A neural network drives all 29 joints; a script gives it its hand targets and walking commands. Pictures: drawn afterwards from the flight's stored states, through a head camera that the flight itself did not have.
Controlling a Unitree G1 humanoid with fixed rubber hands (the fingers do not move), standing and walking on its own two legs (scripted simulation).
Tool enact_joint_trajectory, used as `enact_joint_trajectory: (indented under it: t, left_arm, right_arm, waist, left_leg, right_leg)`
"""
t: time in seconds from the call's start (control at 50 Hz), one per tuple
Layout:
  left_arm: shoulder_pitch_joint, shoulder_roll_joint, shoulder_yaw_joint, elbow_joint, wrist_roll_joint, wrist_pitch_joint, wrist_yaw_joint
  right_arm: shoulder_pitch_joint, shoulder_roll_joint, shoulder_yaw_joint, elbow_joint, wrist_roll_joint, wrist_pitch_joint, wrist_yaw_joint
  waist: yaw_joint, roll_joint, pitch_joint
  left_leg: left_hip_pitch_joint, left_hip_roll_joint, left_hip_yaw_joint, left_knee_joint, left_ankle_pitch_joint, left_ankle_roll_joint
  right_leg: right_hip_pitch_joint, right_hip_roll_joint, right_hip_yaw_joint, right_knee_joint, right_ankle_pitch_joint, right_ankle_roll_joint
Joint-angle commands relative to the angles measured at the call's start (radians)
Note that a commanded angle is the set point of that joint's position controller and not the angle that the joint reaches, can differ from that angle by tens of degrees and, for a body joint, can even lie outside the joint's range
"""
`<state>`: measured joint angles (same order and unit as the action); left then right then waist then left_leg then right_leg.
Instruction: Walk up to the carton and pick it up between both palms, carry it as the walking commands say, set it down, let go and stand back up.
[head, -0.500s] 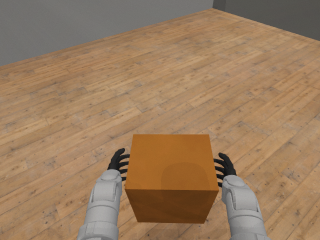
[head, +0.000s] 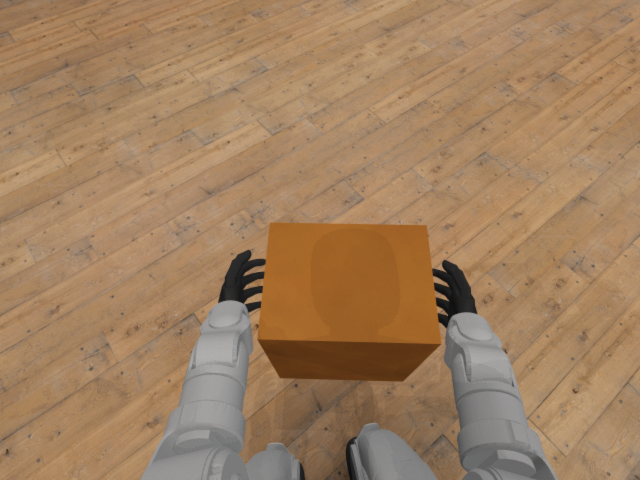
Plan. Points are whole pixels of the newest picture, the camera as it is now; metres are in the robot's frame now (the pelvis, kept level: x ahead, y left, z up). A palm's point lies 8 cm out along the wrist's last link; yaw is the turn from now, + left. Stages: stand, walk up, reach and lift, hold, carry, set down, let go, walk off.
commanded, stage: set down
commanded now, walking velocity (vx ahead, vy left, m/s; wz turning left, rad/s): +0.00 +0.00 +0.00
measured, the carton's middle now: (344, 311) +0.35 -0.06 -0.12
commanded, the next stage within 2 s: none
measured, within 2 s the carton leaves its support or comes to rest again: neither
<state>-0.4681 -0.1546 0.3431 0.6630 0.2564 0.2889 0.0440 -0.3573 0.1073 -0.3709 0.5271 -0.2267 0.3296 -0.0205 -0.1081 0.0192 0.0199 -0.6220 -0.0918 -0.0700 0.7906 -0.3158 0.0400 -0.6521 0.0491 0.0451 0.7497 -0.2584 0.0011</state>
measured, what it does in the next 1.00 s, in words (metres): lowers itself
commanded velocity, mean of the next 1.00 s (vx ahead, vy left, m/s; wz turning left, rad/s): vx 0.00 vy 0.00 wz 0.00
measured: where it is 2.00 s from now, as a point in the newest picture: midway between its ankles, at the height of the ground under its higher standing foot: outside the picture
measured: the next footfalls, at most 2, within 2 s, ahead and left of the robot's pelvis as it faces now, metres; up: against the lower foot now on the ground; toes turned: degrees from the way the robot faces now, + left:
none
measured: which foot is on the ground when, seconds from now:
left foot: down 0.00-1.00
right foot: down 0.00-1.00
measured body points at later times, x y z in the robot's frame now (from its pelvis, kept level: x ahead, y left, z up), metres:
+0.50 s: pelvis -0.02 -0.01 -0.07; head +0.14 -0.03 +0.35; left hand +0.38 +0.08 -0.14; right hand +0.33 -0.22 -0.14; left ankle +0.04 +0.09 -0.70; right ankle +0.07 -0.12 -0.70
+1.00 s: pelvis -0.04 -0.01 -0.15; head +0.16 -0.04 +0.25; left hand +0.40 +0.08 -0.23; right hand +0.35 -0.22 -0.24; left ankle +0.04 +0.09 -0.70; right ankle +0.06 -0.12 -0.70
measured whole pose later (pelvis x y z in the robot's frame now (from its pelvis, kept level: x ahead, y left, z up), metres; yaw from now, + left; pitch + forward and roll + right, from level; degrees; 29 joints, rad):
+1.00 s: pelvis -0.04 -0.01 -0.15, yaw +0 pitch +30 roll +1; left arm -0.81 -0.04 0.33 0.80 0.12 0.20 0.09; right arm -0.66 -0.01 -0.32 0.64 -0.07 0.24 -0.11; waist -0.09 0.05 -0.05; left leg -1.49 -0.15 -0.04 1.48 -0.51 0.00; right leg -1.54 0.09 0.07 1.46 -0.44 0.01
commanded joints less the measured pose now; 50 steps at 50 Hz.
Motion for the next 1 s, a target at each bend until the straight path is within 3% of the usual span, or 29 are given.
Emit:
enact_joint_trajectory:
  t: [0.0,0.06,0.08,0.12,0.14,0.2,0.26,0.3,0.32,0.34,0.36,0.42,0.52,0.54,0.56,0.58,0.6,0.64,0.68,0.76,0.78,0.82,0.84,0.86,0.88,0.9,0.92,0.96,0.98]
  left_arm:
    - [-0.523,-0.971,-0.57,0.001,-0.13,-0.077,-0.195]
    - [-0.582,-0.993,-0.667,-0.124,-0.181,-0.124,-0.176]
    - [-0.577,-0.971,-0.647,-0.133,-0.166,-0.126,-0.165]
    - [-0.599,-0.995,-0.662,-0.046,-0.204,-0.122,-0.156]
    - [-0.475,-0.959,-0.573,0.021,-0.13,-0.116,-0.149]
    - [-0.61,-0.959,-0.64,-0.045,-0.169,-0.13,-0.134]
    - [-0.534,-0.972,-0.612,0.022,-0.161,-0.123,-0.13]
    - [-0.577,-0.905,-0.573,0.049,-0.138,-0.131,-0.125]
    - [-0.517,-0.895,-0.533,0.05,-0.123,-0.14,-0.124]
    - [-0.658,-0.914,-0.646,-0.077,-0.185,-0.155,-0.125]
    - [-0.63,-0.897,-0.672,-0.096,-0.203,-0.175,-0.134]
    - [-0.701,-0.861,-0.593,-0.025,-0.175,-0.157,-0.125]
    - [-0.671,-0.879,-0.588,0.019,-0.174,-0.17,-0.145]
    - [-0.721,-0.913,-0.583,-0.004,-0.194,-0.166,-0.142]
    - [-0.757,-0.845,-0.559,-0.011,-0.199,-0.182,-0.146]
    - [-0.805,-0.858,-0.585,0.017,-0.215,-0.171,-0.142]
    - [-0.744,-0.855,-0.566,0.045,-0.178,-0.166,-0.138]
    - [-0.773,-0.893,-0.603,-0.009,-0.201,-0.158,-0.134]
    - [-0.813,-0.857,-0.571,0.0,-0.219,-0.168,-0.128]
    - [-0.83,-0.825,-0.511,0.056,-0.178,-0.142,-0.138]
    - [-0.895,-0.855,-0.527,0.067,-0.211,-0.142,-0.157]
    - [-0.847,-0.813,-0.504,0.063,-0.189,-0.148,-0.146]
    - [-0.842,-0.895,-0.538,0.032,-0.229,-0.149,-0.148]
    - [-0.884,-0.872,-0.501,0.049,-0.207,-0.144,-0.147]
    - [-0.933,-0.853,-0.541,0.043,-0.225,-0.148,-0.143]
    - [-0.875,-0.813,-0.496,0.109,-0.191,-0.141,-0.139]
    - [-0.916,-0.796,-0.519,0.044,-0.189,-0.149,-0.134]
    - [-0.958,-0.883,-0.517,0.027,-0.23,-0.142,-0.131]
    - [-0.915,-0.891,-0.537,0.061,-0.222,-0.135,-0.12]
  right_arm:
    - [-0.732,0.874,0.584,-0.134,0.163,-0.093,0.232]
    - [-0.629,0.897,0.593,-0.1,0.15,-0.113,0.226]
    - [-0.658,0.897,0.607,-0.1,0.157,-0.118,0.228]
    - [-0.732,0.841,0.602,-0.1,0.179,-0.128,0.222]
    - [-0.665,0.888,0.617,-0.054,0.158,-0.115,0.217]
    - [-0.691,0.826,0.561,-0.037,0.155,-0.129,0.22]
    - [-0.646,0.807,0.564,-0.02,0.146,-0.124,0.219]
    - [-0.712,0.814,0.546,0.01,0.183,-0.125,0.222]
    - [-0.698,0.881,0.59,-0.009,0.17,-0.127,0.214]
    - [-0.734,0.857,0.576,-0.062,0.17,-0.136,0.204]
    - [-0.693,0.906,0.655,-0.085,0.221,-0.143,0.184]
    - [-0.762,0.854,0.599,-0.044,0.209,-0.143,0.176]
    - [-0.755,0.941,0.618,-0.073,0.195,-0.152,0.134]
    - [-0.796,0.883,0.637,-0.083,0.209,-0.152,0.134]
    - [-0.835,0.924,0.641,-0.068,0.211,-0.148,0.127]
    - [-0.886,0.856,0.618,-0.081,0.234,-0.156,0.128]
    - [-0.892,0.909,0.642,-0.057,0.25,-0.151,0.13]
    - [-0.836,0.868,0.622,-0.041,0.23,-0.149,0.131]
    - [-0.942,0.876,0.661,-0.106,0.262,-0.158,0.119]
    - [-0.899,0.889,0.613,-0.001,0.228,-0.127,0.111]
    - [-0.93,0.892,0.589,-0.025,0.201,-0.129,0.099]
    - [-0.985,0.89,0.642,-0.049,0.243,-0.133,0.11]
    - [-0.977,0.868,0.665,-0.103,0.244,-0.144,0.113]
    - [-0.979,0.85,0.644,-0.027,0.255,-0.136,0.111]
    - [-1.026,0.877,0.602,-0.064,0.26,-0.149,0.11]
    - [-1.059,0.875,0.627,-0.059,0.264,-0.141,0.111]
    - [-1.042,0.899,0.641,-0.041,0.282,-0.133,0.109]
    - [-1.05,0.833,0.62,-0.064,0.248,-0.141,0.121]
    - [-1.067,0.844,0.623,-0.071,0.266,-0.145,0.12]
  waist:
    - [-0.019,0.017,-0.706]
    - [-0.059,0.015,-0.863]
    - [-0.022,0.0,-0.92]
    - [-0.052,0.008,-0.836]
    - [0.015,-0.043,-0.824]
    - [-0.054,0.064,-0.833]
    - [-0.064,0.022,-0.838]
    - [-0.004,0.047,-0.731]
    - [0.025,-0.058,-0.81]
    - [-0.089,-0.039,-0.96]
    - [-0.013,-0.06,-1.025]
    - [0.016,0.015,-0.889]
    - [-0.052,-0.065,-1.063]
    - [-0.048,-0.042,-1.062]
    - [-0.01,-0.125,-1.007]
    - [-0.039,-0.01,-0.981]
    - [0.053,0.015,-0.972]
    - [-0.05,0.018,-1.064]
    - [-0.003,-0.047,-1.082]
    - [-0.026,-0.035,-1.005]
    - [-0.101,-0.088,-1.016]
    - [0.044,-0.026,-1.029]
    - [-0.014,-0.064,-1.127]
    - [0.016,-0.005,-1.055]
    - [-0.05,0.005,-1.117]
    - [0.022,-0.054,-1.075]
    - [0.036,-0.01,-1.067]
    - [-0.039,-0.076,-1.17]
    - [0.005,-0.008,-1.157]
  left_leg:
    - [0.128,0.028,-0.127,-0.073,0.178,-0.006]
    - [0.13,0.016,-0.122,-0.021,0.336,-0.027]
    - [0.157,0.01,-0.117,0.012,0.306,-0.028]
    - [0.068,0.006,-0.131,0.037,0.275,-0.034]
    - [0.03,-0.002,-0.114,0.035,0.226,-0.021]
    - [0.02,-0.004,-0.116,0.076,0.221,-0.044]
    - [-0.007,0.005,-0.108,0.097,0.251,-0.041]
    - [-0.152,-0.008,-0.094,0.113,0.137,-0.034]
    - [-0.122,-0.023,-0.089,0.148,0.156,-0.018]
    - [-0.135,-0.018,-0.085,0.166,0.143,-0.021]
    - [-0.199,-0.042,-0.063,0.196,0.238,-0.022]
    - [-0.274,-0.053,-0.06,0.221,0.07,-0.018]
    - [-0.357,-0.064,-0.038,0.287,0.059,0.001]
    - [-0.383,-0.071,-0.045,0.32,0.074,-0.002]
    - [-0.47,-0.074,-0.046,0.33,0.028,-0.002]
    - [-0.42,-0.073,-0.039,0.331,0.002,-0.008]
    - [-0.46,-0.08,-0.024,0.343,0.011,-0.004]
    - [-0.385,-0.082,-0.033,0.361,0.045,-0.016]
    - [-0.414,-0.086,-0.024,0.374,0.015,-0.01]
    - [-0.58,-0.085,-0.008,0.444,-0.06,-0.006]
    - [-0.575,-0.092,-0.001,0.451,-0.092,-0.002]
    - [-0.649,-0.087,0.003,0.465,-0.034,-0.008]
    - [-0.558,-0.107,0.0,0.474,0.019,-0.014]
    - [-0.656,-0.093,0.008,0.493,-0.023,-0.023]
    - [-0.532,-0.099,0.007,0.49,-0.044,-0.012]
    - [-0.607,-0.093,0.001,0.501,-0.078,-0.002]
    - [-0.673,-0.092,0.027,0.526,-0.084,-0.004]
    - [-0.578,-0.095,-0.003,0.508,-0.048,-0.014]
    - [-0.579,-0.098,0.002,0.508,-0.053,-0.021]
  right_leg:
    - [0.232,0.032,0.04,0.029,0.213,-0.031]
    - [0.249,0.05,0.039,0.097,0.37,-0.031]
    - [0.21,0.047,0.034,0.107,0.323,-0.03]
    - [0.13,0.051,0.025,0.13,0.281,-0.026]
    - [0.164,0.052,0.031,0.127,0.262,-0.017]
    - [0.042,0.052,0.026,0.182,0.224,-0.031]
    - [0.011,0.051,0.029,0.186,0.251,-0.024]
    - [-0.036,0.046,0.036,0.201,0.183,-0.019]
    - [-0.012,0.05,0.041,0.213,0.184,-0.005]
    - [0.042,0.065,0.024,0.252,0.239,-0.001]
    - [0.162,0.05,0.054,0.255,0.397,0.002]
    - [0.008,0.04,0.064,0.274,0.169,0.001]
    - [0.072,0.071,0.035,0.323,0.21,0.027]
    - [0.073,0.061,0.054,0.355,0.22,0.019]
    - [0.057,0.063,0.054,0.359,0.187,0.028]
    - [-0.037,0.062,0.041,0.371,0.115,0.023]
    - [-0.031,0.057,0.054,0.381,0.104,0.021]
    - [-0.075,0.068,0.018,0.408,0.148,0.022]
    - [-0.046,0.069,0.026,0.413,0.128,0.027]
    - [-0.067,0.073,0.065,0.426,0.054,0.025]
    - [-0.068,0.074,0.054,0.423,0.024,0.033]
    - [-0.063,0.069,0.085,0.479,0.094,0.025]
    - [-0.055,0.078,0.036,0.494,0.155,0.029]
    - [-0.101,0.061,0.064,0.498,0.089,0.024]
    - [-0.172,0.076,0.033,0.492,0.062,0.028]
    - [-0.156,0.071,0.043,0.498,0.002,0.033]
    - [-0.153,0.069,0.062,0.504,0.008,0.035]
    - [-0.184,0.081,-0.012,0.559,0.064,0.037]
    - [-0.207,0.078,-0.005,0.565,0.052,0.024]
